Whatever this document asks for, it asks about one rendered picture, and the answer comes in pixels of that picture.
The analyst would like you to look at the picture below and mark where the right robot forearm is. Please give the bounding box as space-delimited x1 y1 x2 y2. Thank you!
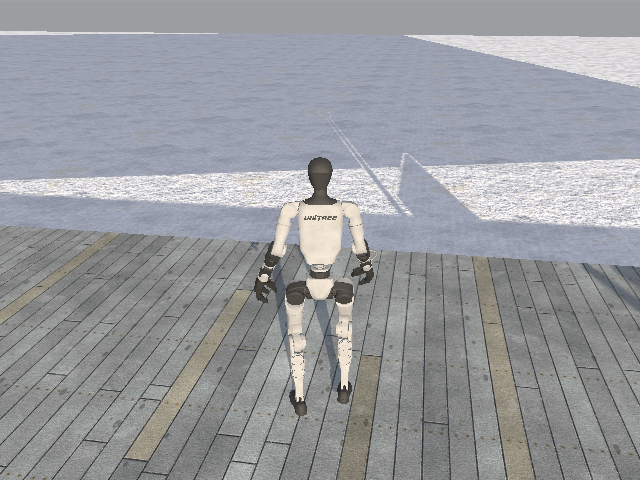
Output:
356 239 372 271

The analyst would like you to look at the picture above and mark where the left robot hand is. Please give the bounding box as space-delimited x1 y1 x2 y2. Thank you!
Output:
254 277 277 303

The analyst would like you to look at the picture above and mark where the robot right upper arm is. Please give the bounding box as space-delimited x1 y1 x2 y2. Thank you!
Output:
341 201 367 255

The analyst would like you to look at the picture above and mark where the robot left upper arm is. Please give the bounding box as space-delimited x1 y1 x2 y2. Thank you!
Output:
271 201 300 257

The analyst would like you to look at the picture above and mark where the right robot thigh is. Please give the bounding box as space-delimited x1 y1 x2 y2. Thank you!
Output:
333 278 354 339

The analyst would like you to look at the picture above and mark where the left robot forearm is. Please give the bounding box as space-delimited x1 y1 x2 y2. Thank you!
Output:
257 241 280 282

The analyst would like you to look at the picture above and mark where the left robot foot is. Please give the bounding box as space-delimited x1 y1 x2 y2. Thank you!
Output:
289 390 307 416

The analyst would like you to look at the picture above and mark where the right robot hand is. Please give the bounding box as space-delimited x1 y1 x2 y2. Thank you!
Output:
351 267 374 285

